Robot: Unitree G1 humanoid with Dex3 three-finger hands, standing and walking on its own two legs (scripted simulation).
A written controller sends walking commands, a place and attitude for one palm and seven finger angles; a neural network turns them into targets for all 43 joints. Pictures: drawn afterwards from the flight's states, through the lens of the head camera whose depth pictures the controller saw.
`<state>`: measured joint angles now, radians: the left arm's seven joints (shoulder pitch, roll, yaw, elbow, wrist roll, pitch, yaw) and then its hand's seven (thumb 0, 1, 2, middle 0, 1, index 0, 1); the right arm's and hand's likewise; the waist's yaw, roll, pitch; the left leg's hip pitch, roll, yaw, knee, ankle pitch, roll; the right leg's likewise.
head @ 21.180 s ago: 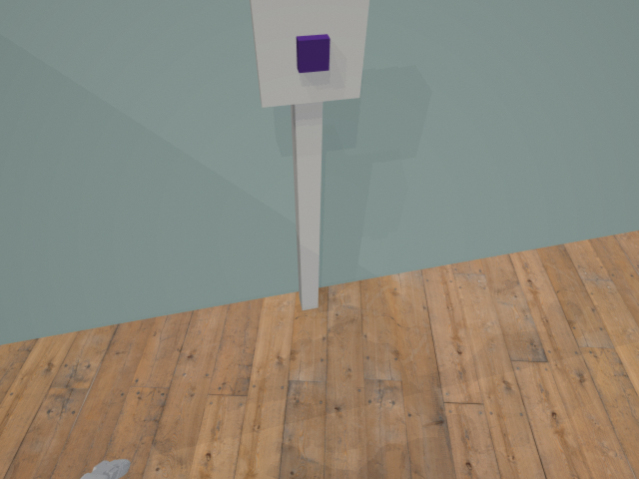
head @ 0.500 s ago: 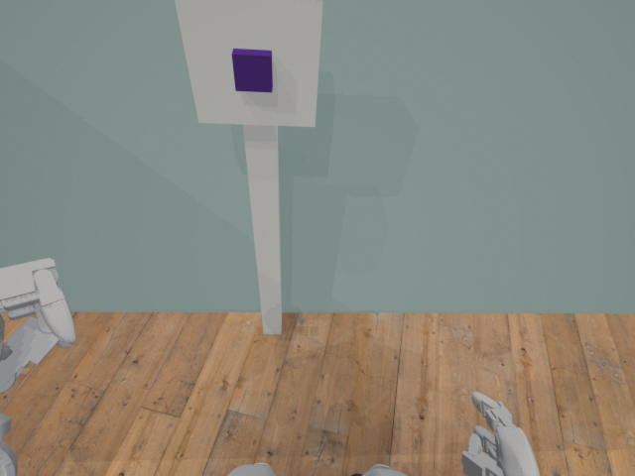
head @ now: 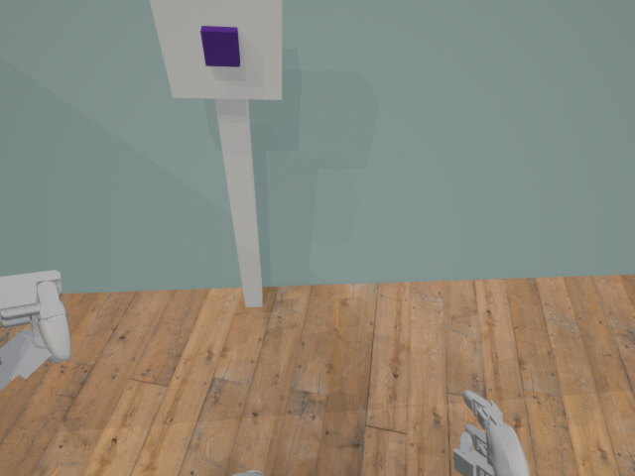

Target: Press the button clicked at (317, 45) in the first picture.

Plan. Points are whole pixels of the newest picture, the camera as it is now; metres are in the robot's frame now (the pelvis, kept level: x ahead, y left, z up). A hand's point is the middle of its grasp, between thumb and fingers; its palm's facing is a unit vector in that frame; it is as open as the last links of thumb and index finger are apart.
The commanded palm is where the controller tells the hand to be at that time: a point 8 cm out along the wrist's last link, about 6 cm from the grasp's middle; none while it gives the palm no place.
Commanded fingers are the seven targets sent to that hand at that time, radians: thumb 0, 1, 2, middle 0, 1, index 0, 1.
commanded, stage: stop stepping back and stand still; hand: left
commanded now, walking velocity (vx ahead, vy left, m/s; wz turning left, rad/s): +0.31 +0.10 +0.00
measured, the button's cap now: (221, 46) +0.71 +0.22 +0.17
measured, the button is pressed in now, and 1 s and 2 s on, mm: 0 0 0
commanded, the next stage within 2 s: let the arm hang, fingers relaxed in 0.82 s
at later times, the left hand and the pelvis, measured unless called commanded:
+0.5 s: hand out of the picture +0.07 +0.25 +0.17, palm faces +0.48 -0.80 -0.36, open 3.1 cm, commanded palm +0.01 +0.28 +0.18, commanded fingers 0.00 0.90 0.90 -1.30 -1.50 -1.30 -1.50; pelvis -0.10 +0.00 -0.01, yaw +4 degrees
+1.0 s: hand out of the picture +0.05 +0.26 +0.08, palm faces +0.34 -0.84 -0.43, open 3.1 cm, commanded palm none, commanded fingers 0.00 0.90 0.90 -1.12 -1.30 -1.12 -1.30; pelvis -0.14 +0.01 -0.01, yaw +9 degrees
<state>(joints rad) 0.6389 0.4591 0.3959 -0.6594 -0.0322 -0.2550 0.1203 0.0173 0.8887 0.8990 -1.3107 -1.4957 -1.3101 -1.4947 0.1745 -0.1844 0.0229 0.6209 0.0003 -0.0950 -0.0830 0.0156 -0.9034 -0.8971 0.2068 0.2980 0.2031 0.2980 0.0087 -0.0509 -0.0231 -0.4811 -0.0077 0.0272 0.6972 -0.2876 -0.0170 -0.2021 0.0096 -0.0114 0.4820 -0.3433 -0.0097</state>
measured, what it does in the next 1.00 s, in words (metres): walks backwards: left foot, then left foot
